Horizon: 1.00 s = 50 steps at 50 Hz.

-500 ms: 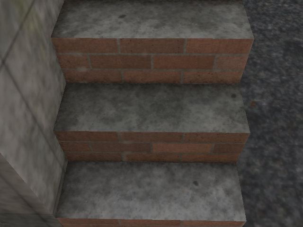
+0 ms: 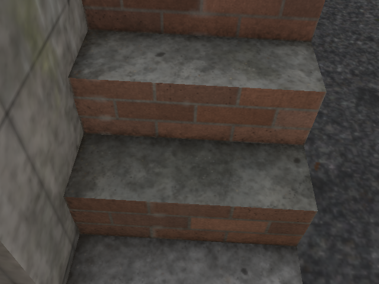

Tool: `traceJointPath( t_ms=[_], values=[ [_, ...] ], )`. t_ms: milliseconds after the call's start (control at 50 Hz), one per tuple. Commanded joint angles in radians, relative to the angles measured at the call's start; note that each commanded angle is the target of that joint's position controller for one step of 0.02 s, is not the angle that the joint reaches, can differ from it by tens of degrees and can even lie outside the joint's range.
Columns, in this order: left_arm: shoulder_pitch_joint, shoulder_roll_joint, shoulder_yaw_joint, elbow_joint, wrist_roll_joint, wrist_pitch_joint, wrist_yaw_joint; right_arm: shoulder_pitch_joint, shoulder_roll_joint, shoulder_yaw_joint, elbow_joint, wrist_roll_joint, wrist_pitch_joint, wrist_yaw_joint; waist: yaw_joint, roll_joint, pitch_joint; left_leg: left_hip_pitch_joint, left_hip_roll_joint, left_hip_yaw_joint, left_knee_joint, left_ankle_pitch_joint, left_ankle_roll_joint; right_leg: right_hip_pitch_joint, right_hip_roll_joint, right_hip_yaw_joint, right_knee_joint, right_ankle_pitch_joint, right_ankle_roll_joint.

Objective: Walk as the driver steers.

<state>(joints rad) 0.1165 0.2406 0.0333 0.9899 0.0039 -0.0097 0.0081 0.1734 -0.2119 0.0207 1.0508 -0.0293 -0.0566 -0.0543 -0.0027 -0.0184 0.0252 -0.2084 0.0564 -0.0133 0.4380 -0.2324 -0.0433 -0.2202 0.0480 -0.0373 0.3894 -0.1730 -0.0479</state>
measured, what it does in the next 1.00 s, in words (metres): stands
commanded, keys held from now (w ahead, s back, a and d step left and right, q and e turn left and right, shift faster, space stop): no key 1.00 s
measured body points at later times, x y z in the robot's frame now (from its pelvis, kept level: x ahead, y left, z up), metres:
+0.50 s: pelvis +0.02 +0.00 +0.00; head +0.03 +0.01 +0.45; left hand +0.12 +0.27 -0.14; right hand +0.10 -0.26 -0.14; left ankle +0.00 +0.14 -0.74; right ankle +0.02 -0.09 -0.74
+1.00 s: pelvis +0.01 +0.00 +0.00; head +0.03 +0.00 +0.45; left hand +0.10 +0.26 -0.14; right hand +0.07 -0.26 -0.14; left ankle +0.00 +0.15 -0.74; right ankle +0.02 -0.09 -0.74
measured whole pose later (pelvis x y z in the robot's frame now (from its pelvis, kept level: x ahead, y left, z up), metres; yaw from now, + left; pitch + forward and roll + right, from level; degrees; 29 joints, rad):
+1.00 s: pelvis +0.01 +0.00 +0.00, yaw -1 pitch +0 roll +0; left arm 0.10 0.25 0.04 1.09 0.00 0.01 0.02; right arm 0.18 -0.25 0.04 1.06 -0.03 -0.05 -0.06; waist 0.00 0.00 0.02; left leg -0.17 0.06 0.00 0.39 -0.23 -0.05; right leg -0.19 0.05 -0.02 0.37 -0.18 -0.05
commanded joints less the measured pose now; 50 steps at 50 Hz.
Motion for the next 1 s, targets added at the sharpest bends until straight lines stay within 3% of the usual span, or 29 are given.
traceJointPath(
  t_ms=[20, 300, 1000],
  values=[
    [-0.033, 0.101, 0.023, -0.033, -0.003, -0.008, 0.001, 0.009, -0.128, -0.018, -0.026, 0.003, -0.008, -0.005, -0.004, 0.033, -0.085, -0.007, 0.026, -0.026, -0.065, 0.159, 0.033, 0.104, -0.08, 0.089, -0.04, 0.22, -0.025],
    [-0.041, 0.129, 0.03, 0.022, -0.003, 0.013, 0.014, -0.018, -0.145, -0.008, -0.027, 0.004, -0.001, -0.005, 0.003, 0.031, -0.068, -0.016, 0.018, -0.01, -0.08, 0.141, 0.028, 0.137, -0.084, 0.097, -0.041, 0.247, -0.026],
    [-0.028, 0.129, 0.025, 0.065, -0.003, 0.013, 0.019, 0.031, -0.149, -0.003, -0.019, 0.003, -0.002, -0.009, 0.005, 0.027, -0.046, -0.039, 0.012, -0.005, -0.113, 0.045, 0.021, 0.122, -0.084, 0.109, -0.069, 0.168, -0.032]
  ],
)
Velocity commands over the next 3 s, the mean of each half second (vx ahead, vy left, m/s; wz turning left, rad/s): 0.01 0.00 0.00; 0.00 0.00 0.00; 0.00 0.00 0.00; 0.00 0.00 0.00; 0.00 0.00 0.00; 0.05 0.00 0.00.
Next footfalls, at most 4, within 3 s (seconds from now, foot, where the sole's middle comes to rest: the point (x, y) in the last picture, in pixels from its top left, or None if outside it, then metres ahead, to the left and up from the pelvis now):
none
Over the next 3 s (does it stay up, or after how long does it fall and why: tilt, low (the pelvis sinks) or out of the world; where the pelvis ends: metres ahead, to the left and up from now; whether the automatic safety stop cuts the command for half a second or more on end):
stays up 0.04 0.02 0.00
